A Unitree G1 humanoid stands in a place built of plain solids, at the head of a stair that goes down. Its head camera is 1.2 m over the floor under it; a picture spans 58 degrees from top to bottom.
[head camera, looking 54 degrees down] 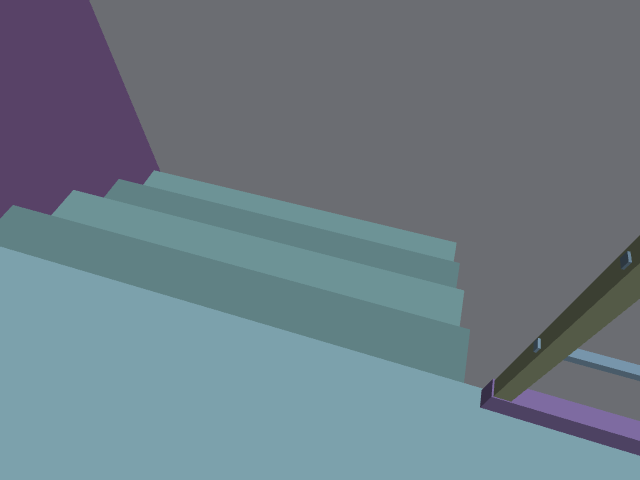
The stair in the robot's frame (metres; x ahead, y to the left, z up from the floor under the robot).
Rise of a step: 0.19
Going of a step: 0.27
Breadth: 1.91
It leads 17 degrees to the right of straight ahead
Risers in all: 5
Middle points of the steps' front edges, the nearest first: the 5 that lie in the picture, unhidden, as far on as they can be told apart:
0.65 0.47 0.00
0.91 0.39 -0.19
1.17 0.31 -0.38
1.43 0.23 -0.57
1.69 0.15 -0.76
